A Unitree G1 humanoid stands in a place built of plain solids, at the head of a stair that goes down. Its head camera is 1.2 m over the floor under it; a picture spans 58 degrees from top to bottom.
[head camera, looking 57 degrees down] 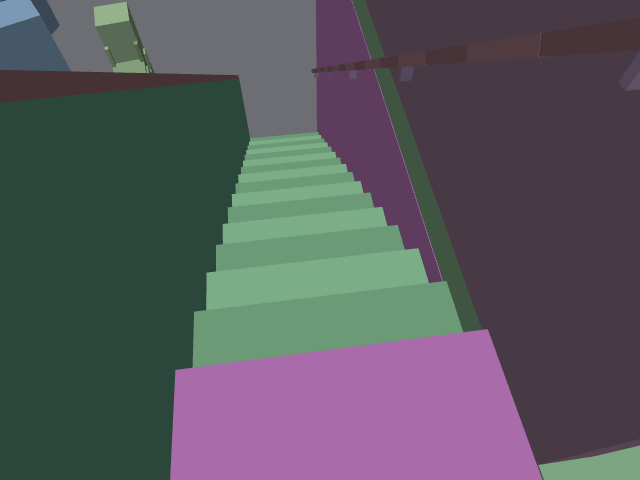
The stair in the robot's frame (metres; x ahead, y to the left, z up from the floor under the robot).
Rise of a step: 0.19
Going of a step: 0.26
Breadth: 0.90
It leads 8 degrees to the left of straight ahead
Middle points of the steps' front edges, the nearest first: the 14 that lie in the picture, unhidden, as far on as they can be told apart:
0.41 -0.04 0.00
0.67 -0.01 -0.19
0.92 0.02 -0.37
1.18 0.06 -0.56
1.43 0.09 -0.75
1.69 0.13 -0.93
1.94 0.16 -1.12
2.20 0.19 -1.31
2.45 0.23 -1.50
2.71 0.26 -1.68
2.96 0.30 -1.87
3.22 0.33 -2.06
3.47 0.36 -2.24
3.73 0.40 -2.43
